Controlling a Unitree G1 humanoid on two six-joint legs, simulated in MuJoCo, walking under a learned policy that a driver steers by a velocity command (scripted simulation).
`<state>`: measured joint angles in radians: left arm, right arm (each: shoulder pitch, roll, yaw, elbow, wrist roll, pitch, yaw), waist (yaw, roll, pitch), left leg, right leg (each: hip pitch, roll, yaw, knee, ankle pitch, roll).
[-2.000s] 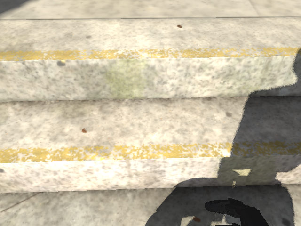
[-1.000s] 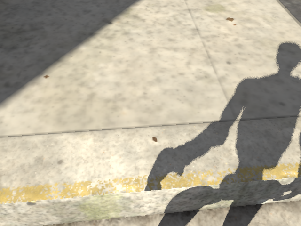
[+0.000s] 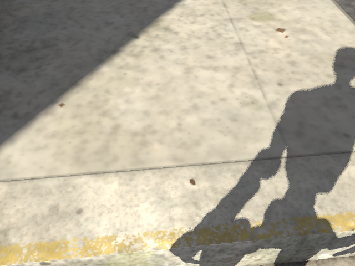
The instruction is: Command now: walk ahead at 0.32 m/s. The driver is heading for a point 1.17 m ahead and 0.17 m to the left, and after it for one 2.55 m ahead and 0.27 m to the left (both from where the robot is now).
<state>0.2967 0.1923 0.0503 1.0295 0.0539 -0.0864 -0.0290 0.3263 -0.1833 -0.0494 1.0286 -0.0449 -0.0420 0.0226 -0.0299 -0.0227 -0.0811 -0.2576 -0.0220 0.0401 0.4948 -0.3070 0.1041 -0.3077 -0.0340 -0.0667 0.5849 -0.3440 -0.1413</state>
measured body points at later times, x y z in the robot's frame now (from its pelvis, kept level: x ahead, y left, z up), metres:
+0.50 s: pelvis +0.20 +0.02 +0.08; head +0.20 +0.02 +0.53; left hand +0.15 +0.23 -0.08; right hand +0.44 -0.15 +0.00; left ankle +0.27 +0.11 -0.55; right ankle +0.03 -0.11 -0.57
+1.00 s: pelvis +0.47 -0.02 +0.24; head +0.49 -0.02 +0.69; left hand +0.74 +0.14 +0.17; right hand +0.40 -0.21 +0.08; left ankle +0.29 +0.12 -0.46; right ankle +0.56 -0.10 -0.36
